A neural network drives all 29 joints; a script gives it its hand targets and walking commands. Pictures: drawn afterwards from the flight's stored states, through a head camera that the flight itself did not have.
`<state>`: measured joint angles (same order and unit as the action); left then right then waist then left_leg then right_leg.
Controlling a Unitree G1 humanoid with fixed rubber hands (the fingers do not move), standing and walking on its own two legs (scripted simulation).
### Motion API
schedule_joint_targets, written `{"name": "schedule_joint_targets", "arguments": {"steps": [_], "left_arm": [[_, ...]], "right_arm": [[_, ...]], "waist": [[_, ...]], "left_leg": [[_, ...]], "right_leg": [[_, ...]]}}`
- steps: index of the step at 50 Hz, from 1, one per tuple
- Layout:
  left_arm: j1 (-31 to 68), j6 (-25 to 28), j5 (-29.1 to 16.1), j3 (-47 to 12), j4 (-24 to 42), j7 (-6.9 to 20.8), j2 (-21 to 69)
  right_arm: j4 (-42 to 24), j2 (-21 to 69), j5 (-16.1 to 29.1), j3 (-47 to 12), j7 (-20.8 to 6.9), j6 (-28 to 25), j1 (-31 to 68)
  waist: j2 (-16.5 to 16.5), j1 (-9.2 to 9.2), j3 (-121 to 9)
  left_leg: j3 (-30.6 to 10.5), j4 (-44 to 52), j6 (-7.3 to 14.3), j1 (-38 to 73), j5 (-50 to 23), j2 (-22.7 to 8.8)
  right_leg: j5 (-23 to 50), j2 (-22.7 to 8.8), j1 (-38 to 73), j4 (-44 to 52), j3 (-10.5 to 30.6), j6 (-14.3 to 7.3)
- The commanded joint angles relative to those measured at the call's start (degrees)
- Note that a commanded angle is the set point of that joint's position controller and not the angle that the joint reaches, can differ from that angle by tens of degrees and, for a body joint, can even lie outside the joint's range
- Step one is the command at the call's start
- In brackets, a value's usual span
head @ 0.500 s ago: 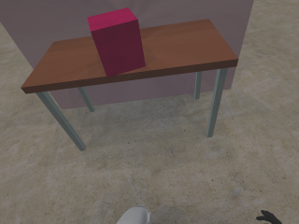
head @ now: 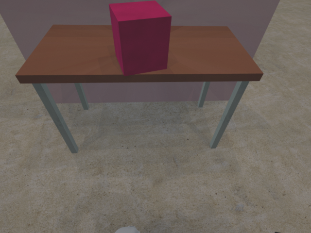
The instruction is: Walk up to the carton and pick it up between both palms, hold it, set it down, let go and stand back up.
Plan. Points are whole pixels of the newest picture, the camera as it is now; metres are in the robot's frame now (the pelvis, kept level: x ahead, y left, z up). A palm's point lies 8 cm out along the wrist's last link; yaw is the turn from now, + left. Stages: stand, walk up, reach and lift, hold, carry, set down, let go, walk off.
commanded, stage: walk up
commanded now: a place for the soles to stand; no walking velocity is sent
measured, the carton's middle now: (139, 38) +0.88 +0.07 +0.09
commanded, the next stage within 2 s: none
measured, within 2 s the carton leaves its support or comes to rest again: neither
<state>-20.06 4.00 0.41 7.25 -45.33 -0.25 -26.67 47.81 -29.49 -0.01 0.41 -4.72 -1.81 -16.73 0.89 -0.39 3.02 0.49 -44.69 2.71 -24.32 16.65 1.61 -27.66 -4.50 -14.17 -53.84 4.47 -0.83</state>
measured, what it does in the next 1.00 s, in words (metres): walks ahead: right foot, then left foot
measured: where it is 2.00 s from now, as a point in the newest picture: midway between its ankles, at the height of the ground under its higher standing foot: (148, 208)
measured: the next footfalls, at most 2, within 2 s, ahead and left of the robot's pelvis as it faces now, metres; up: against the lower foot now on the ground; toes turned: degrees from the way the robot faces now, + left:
right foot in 0.40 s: +0.16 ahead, -0.08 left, +0.00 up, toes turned -1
left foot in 0.64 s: +0.13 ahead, +0.22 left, +0.00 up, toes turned +2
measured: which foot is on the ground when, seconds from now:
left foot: down 0.00-0.38, up 0.40-0.62, down 0.64-1.00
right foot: up 0.00-0.38, down 0.40-0.62, up 0.64-0.96, down 0.98-1.00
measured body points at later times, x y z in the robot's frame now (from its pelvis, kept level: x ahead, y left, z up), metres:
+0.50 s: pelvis +0.09 +0.07 +0.03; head +0.09 +0.07 +0.48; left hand +0.10 +0.43 -0.06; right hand +0.21 -0.25 -0.07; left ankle +0.10 +0.13 -0.65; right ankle +0.12 -0.08 -0.71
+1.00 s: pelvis +0.21 +0.06 +0.00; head +0.26 +0.07 +0.45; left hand +0.32 +0.39 -0.10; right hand +0.23 -0.27 -0.10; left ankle +0.10 +0.21 -0.70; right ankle +0.28 -0.06 -0.71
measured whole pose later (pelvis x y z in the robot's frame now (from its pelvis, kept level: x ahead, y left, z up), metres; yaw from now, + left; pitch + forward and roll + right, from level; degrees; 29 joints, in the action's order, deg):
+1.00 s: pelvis +0.21 +0.06 +0.00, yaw +2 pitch +1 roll +3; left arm -12.3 1.6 0.4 6.2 -45.2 2.4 -25.2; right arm 48.2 -25.2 0.0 0.4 -0.2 -5.5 -24.0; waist -4.0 1.2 4.6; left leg 0.5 -39.4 -0.6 -9.1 29.3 -0.7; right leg -18.0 -2.2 -28.4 -44.4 3.6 -2.2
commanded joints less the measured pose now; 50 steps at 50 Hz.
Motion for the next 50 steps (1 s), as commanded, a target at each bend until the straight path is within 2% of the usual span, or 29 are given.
{"name": "schedule_joint_targets", "arguments": {"steps": [1, 4, 7, 8, 13, 14, 15, 16, 17, 18, 19, 20, 23, 25, 27, 30, 32, 33, 34, 35, 36, 39, 41, 43, 45, 46, 47, 49, 50], "left_arm": [[-2.4, -1.31, -0.63, 0.56, -0.69, 0.71, -13.79], [-2.71, -1.1, -0.78, 0.62, -0.21, 1.15, -11.54], [-8.38, -1.65, -0.86, 0.93, -0.71, 0.88, -11.72], [-10.55, -1.89, -0.55, 0.79, -0.71, 0.69, -11.19], [-5.78, -2.64, -0.06, 0.96, 1.8, 0.07, -11.6], [-10.29, -3.03, 0.27, 1.47, 0.28, -0.56, -10.74], [-20.82, -2.94, 0.42, 2.57, -1.46, -1.36, -12.34], [-25.71, -2.41, 0.36, 3.65, -3.71, -1.95, -12.16], [-22.53, -1.56, 0.05, 4.23, -2.54, -2.43, -12.3], [-10.71, -1.05, 0.99, 4.12, -0.08, -2.94, -12.87], [-1.4, -1.15, 0.58, 2.93, 4.05, -2.9, -10.23], [3.94, -1.63, 0.62, 2.63, 4.5, -2.69, -11.08], [21.73, -0.21, 2.19, 2.44, 7.0, -1.12, -16.79], [20.36, -0.45, 2.31, 1.94, 7.06, -0.25, -15.77], [9.44, -1.85, 2.55, 1.59, 4.04, -0.04, -12.17], [8.74, -2.6, 0.67, -2.01, 5.78, 0.54, -3.67], [3.27, -3.56, 0.21, -0.3, 4.04, 1.38, -6.9], [6.89, -3.43, 0.18, -0.34, 3.89, 1.1, -8.03], [8.02, -2.7, 0.41, -1.02, 4.59, 0.89, -7.36], [7.75, -2.47, 0.26, -0.28, 3.69, 1.2, -9.96], [6.96, -2.46, -0.01, 0.35, 3.08, 1.78, -10.5], [10.51, -2.42, 0.98, -0.81, 4.93, 2.5, -7.83], [13.84, -2.14, -0.23, -0.82, 8.02, 3.0, -6.61], [18.2, -1.7, 0.69, -0.7, 8.91, 3.34, -7.46], [9.97, -1.01, 0.03, -0.05, 5.49, 3.54, -6.9], [1.53, -0.72, 0.85, 0.52, 2.5, 3.23, -7.61], [-10.45, 0.31, 0.95, 2.17, -1.11, 2.39, -10.55], [-11.95, 0.16, 1.09, 3.39, -1.09, 1.0, -17.32], [-7.52, -0.24, 0.34, 3.1, 1.19, 0.74, -14.44]], "right_arm": [[-4.42, -13.05, -0.45, 7.62, 2.35, -2.52, 0.63], [-2.18, -9.3, 0.19, 6.84, 2.94, -3.93, -5.74], [-3.74, -7.56, 0.94, 6.55, 3.49, -2.99, -2.33], [-4.51, -7.99, 0.82, 6.7, 3.55, -2.57, -2.19], [-4.94, -6.0, -0.44, 6.71, 3.66, -0.9, -1.86], [-5.52, -8.54, -0.67, 7.88, 3.76, -0.05, 1.01], [-8.21, -9.18, -0.46, 8.43, 3.72, 0.48, 8.03], [-9.58, -5.63, -0.17, 6.78, 4.03, 0.45, 12.04], [-11.66, -2.8, 2.26, 5.42, 3.87, 0.02, 10.93], [-9.98, -1.36, 1.88, 3.44, 3.82, -0.08, 4.55], [-6.69, -4.09, 0.71, 4.5, 3.78, 0.05, -0.35], [-3.38, -5.79, -0.19, 5.22, 2.52, 0.51, -5.2], [-1.96, -8.7, 1.45, 7.21, 0.51, 1.36, -14.4], [-1.01, -6.27, 0.41, 7.18, 0.33, 1.24, -17.27], [3.44, -4.46, 0.28, 6.8, 1.49, -1.0, -19.95], [0.77, -12.01, -1.07, 7.88, 4.66, -3.46, -18.06], [-3.82, -13.55, -1.57, 7.35, 5.35, -3.66, -4.85], [-3.8, -15.78, -0.88, 7.98, 5.26, -3.69, -4.86], [-3.53, -16.11, -0.39, 8.0, 5.46, -4.55, -1.63], [-3.79, -13.04, -0.88, 7.49, 5.48, -5.1, -2.99], [-3.9, -11.25, -0.6, 6.15, 5.48, -5.39, -2.61], [-1.49, -8.74, -0.32, 6.57, 5.9, -5.66, -10.71], [-1.85, -10.87, -0.6, 6.69, 5.97, -4.84, -10.8], [-3.41, -11.39, -1.09, 7.11, 6.34, -4.57, -10.06], [-5.23, -12.7, -0.87, 7.06, 5.89, -4.36, -2.56], [-5.59, -10.93, -0.78, 6.04, 6.0, -4.19, 0.12], [-5.29, -7.09, -0.83, 4.65, 6.09, -4.23, 0.65], [-4.52, -0.81, 0.02, 2.68, 5.9, -4.33, -9.63], [-4.26, -3.4, -0.49, 2.35, 6.06, -4.24, -10.82]], "waist": [[5.62, 0.69, 9.05], [2.99, 1.78, 5.06], [8.88, -1.35, -1.44], [17.3, -1.46, -1.58], [9.77, 1.08, -1.29], [15.54, -1.4, -2.37], [11.46, -8.07, -7.39], [-0.86, -13.71, -9.91], [-18.16, -14.4, -12.13], [-23.75, -6.27, -12.74], [-10.03, -0.83, -7.96], [-5.87, 3.3, -7.04], [-21.62, 11.07, 4.81], [-22.43, 11.83, 7.82], [-2.6, 8.69, 4.48], [15.66, 7.94, 7.91], [4.09, -1.35, 5.35], [11.69, 2.21, 4.24], [11.55, 0.36, 10.06], [3.28, 0.6, 10.31], [4.38, -0.6, 8.6], [2.2, 3.79, 2.83], [10.71, 4.08, 1.14], [8.02, 5.62, 3.0], [10.83, -0.68, -2.91], [5.69, -4.04, -5.06], [-2.58, -10.01, -10.32], [-20.88, -5.79, -17.15], [-16.55, -3.56, -11.89]], "left_leg": [[-31.48, 39.25, -6.05, 2.27, 29.99, -13.86], [-24.52, 33.3, -6.48, 16.6, 3.66, -10.98], [-13.72, 33.62, -16.64, 22.17, -21.18, -6.9], [-9.21, 34.89, -20.19, 20.2, -27.69, -5.58], [-4.26, 29.28, -16.32, 21.33, -45.11, -3.5], [-2.81, 24.61, -22.76, 22.05, -50.99, -1.53], [0.47, 9.62, -25.97, 18.54, -61.59, 1.52], [2.09, -6.12, -18.12, 10.35, -57.31, 1.89], [-2.15, -25.41, -14.7, -8.62, -20.92, 6.27], [-12.67, -28.8, -6.19, -19.5, 14.0, 2.11], [-17.81, -27.92, -2.35, -11.17, 16.52, -4.04], [-10.66, -27.4, -1.45, 4.11, 12.59, -1.06], [-10.61, -17.71, 0.26, 16.38, 14.39, -5.24], [-3.67, 0.07, -1.74, 16.99, 14.41, -6.85], [-2.33, 19.7, -3.81, 26.05, 3.84, -3.4], [-34.22, 30.69, -8.0, 20.91, 0.4, -16.04], [-27.82, 27.22, -2.25, 17.59, -3.81, -17.15], [-33.88, 32.88, 1.45, 15.95, 4.17, -21.81], [-41.15, 36.31, 4.23, 15.12, 1.35, -25.31], [-32.45, 34.08, 4.98, 13.02, 1.11, -22.52], [-21.9, 29.27, 3.71, 15.85, -7.1, -18.64], [-15.37, 21.41, 3.88, 28.79, -34.02, -17.92], [-11.29, 19.13, 5.73, 32.54, -31.9, -14.49], [-11.93, 20.07, 8.36, 27.21, -24.23, -16.84], [-9.11, 13.45, 8.27, 23.5, -27.5, -17.01], [-5.52, 2.91, 6.83, 19.02, -29.42, -14.21], [-2.37, -17.56, 3.79, 10.15, -29.0, -10.11], [-2.11, -31.22, -0.93, -11.67, 17.13, 0.07], [0.05, -28.59, -0.22, -18.57, 16.49, -1.33]], "right_leg": [[11.48, 1.05, -17.87, -14.01, 2.08, -1.75], [15.37, 0.91, -20.55, -7.93, 1.63, -1.3], [12.63, 4.37, -13.2, -0.52, -3.08, -0.44], [10.48, 4.55, -9.0, 4.18, -6.47, 0.03], [6.56, 4.55, -4.09, 18.98, -14.15, -1.04], [4.47, 4.56, 0.5, 26.77, -14.71, -1.92], [4.47, 3.96, 12.57, 38.58, -15.69, -5.64], [22.79, 1.47, 23.21, 42.62, -13.78, -7.53], [29.95, -8.4, 35.69, 40.22, 1.93, -12.61], [26.55, -16.41, 35.81, 30.72, 15.78, -15.93], [8.86, -19.47, 17.13, 30.85, 16.1, -16.48], [-4.9, -17.57, -1.92, 40.11, 14.75, -13.49], [-16.11, -16.8, -25.92, 45.07, 11.52, -9.37], [-13.05, -10.21, -21.52, 40.13, 1.27, -6.7], [-8.15, -0.95, -17.51, 13.07, -6.08, -5.6], [-3.86, 10.29, -33.06, -17.91, 4.82, -3.54], [2.3, 5.62, -27.15, -15.54, 3.91, -4.06], [3.95, 3.36, -28.23, -15.84, 6.4, -2.77], [4.41, 1.84, -33.88, -18.39, 7.51, -2.41], [8.27, -0.18, -27.76, -12.52, 7.99, -0.74], [8.01, 1.07, -28.52, -9.93, 5.33, -1.66], [8.16, 1.86, -28.17, -4.27, 2.01, -1.17], [6.55, 2.41, -28.83, 5.42, -2.86, -1.59], [5.32, 1.77, -26.68, 10.39, -6.93, -1.87], [7.48, 0.16, -13.54, 17.76, -4.82, -3.27], [12.17, 2.11, -2.47, 25.19, -6.64, -4.09], [17.51, 2.47, 13.37, 26.92, -2.54, -4.44], [18.32, -11.45, 30.61, 22.28, 23.39, -9.64], [13.46, -13.16, 29.55, 28.12, 29.93, -13.51]]}}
